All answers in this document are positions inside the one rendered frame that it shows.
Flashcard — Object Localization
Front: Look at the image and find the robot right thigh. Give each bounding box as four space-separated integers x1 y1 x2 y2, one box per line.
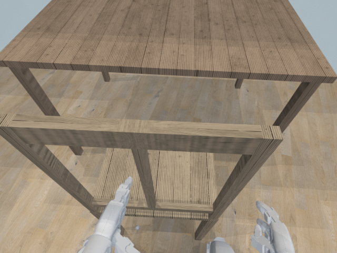
206 240 234 253

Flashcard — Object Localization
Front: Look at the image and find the robot left forearm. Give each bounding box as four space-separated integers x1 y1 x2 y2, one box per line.
77 235 112 253

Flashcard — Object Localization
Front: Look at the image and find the table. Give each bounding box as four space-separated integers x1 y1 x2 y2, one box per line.
0 0 337 155

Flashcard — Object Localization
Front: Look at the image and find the left robot hand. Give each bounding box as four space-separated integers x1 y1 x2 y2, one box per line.
93 177 140 253

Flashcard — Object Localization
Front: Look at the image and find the right robot hand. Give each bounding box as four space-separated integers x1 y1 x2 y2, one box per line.
251 201 295 253

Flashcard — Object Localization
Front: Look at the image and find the chair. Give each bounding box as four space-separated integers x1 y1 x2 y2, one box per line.
0 113 284 240

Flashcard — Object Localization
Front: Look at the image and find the right robot shin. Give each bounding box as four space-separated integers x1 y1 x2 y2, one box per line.
214 237 225 242

